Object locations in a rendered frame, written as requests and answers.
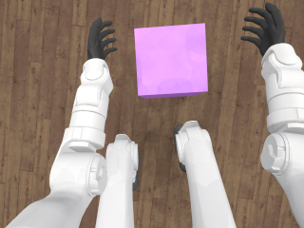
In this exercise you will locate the right robot upper arm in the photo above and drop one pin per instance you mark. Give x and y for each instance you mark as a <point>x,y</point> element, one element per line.
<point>283,156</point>

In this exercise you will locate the robot left thigh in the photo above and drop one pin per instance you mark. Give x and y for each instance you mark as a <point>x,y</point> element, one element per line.
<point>116,202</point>

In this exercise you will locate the robot right thigh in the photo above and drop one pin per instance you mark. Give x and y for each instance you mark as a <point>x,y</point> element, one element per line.
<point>210,206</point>

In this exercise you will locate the robot left hand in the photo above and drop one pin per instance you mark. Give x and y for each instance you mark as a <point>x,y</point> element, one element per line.
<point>95,45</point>

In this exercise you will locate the left robot forearm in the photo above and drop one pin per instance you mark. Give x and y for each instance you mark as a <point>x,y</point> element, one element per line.
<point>86,131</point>

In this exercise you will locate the robot thigh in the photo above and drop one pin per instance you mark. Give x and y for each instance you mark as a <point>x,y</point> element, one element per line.
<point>210,206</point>
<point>116,202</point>

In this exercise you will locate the left robot upper arm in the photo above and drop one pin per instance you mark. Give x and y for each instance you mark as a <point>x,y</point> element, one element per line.
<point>76,178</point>

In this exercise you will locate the carton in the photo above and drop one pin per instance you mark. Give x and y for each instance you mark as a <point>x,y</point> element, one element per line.
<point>171,61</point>

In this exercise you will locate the right robot forearm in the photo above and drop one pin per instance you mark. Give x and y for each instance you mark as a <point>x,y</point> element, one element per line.
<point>284,86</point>

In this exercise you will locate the robot right hand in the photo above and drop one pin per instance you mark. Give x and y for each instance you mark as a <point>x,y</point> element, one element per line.
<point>272,30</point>

